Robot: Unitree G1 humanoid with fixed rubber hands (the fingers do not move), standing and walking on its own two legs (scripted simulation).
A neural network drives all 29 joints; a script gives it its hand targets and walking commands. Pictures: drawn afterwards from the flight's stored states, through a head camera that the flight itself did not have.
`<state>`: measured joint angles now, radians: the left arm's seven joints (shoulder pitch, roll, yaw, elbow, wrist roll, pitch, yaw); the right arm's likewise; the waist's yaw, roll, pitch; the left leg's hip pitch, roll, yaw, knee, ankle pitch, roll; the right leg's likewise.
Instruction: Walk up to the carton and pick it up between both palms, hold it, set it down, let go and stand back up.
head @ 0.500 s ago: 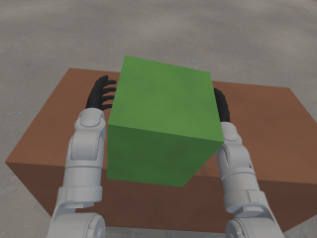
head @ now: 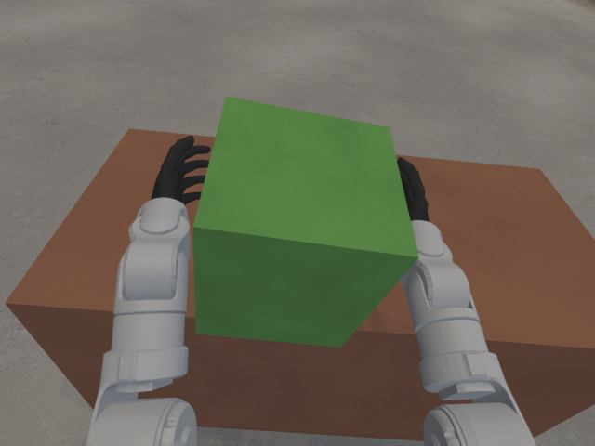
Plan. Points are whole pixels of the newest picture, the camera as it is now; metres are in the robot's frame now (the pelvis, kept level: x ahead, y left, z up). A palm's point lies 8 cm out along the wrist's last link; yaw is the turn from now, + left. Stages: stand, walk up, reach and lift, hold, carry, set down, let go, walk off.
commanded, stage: reach and lift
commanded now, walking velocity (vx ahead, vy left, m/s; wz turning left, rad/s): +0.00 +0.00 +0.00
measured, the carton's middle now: (288, 234) +0.36 +0.00 +0.12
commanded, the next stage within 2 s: hold in 0.24 s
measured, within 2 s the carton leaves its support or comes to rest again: neither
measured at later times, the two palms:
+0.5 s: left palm (167, 198) +0.35 +0.15 +0.18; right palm (412, 215) +0.35 -0.15 +0.17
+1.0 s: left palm (162, 199) +0.35 +0.15 +0.19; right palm (412, 212) +0.35 -0.15 +0.18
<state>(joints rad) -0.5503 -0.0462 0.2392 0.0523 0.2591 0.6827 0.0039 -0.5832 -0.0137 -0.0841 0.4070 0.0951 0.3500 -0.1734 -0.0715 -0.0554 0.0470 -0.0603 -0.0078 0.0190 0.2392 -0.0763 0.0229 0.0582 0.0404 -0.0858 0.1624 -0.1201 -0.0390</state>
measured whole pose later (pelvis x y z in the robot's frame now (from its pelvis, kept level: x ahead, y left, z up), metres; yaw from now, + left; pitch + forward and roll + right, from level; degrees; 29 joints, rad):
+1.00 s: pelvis +0.00 +0.00 +0.00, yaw +0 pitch -6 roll -1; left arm -0.51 -0.05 0.23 -0.10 0.26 0.80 0.00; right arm -0.57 -0.04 -0.03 0.29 0.18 0.44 -0.21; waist -0.07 -0.06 0.04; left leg -0.05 -0.01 0.02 0.23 -0.07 0.02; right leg 0.07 0.04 -0.08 0.15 -0.11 -0.04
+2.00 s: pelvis +0.00 +0.00 +0.00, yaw +0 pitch -7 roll +0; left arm -0.51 -0.05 0.23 -0.12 0.27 0.81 -0.02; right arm -0.57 -0.04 -0.03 0.29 0.18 0.44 -0.21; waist -0.07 -0.06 0.04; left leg -0.04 0.00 0.02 0.22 -0.07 0.02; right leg 0.07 0.04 -0.08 0.15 -0.12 -0.04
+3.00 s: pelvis +0.00 +0.00 +0.00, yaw +0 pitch -6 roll +0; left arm -0.51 -0.05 0.23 -0.11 0.27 0.81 -0.01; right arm -0.58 -0.04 -0.03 0.30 0.17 0.44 -0.20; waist -0.07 -0.07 0.04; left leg -0.05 0.00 0.02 0.23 -0.07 0.02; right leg 0.06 0.04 -0.08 0.16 -0.12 -0.04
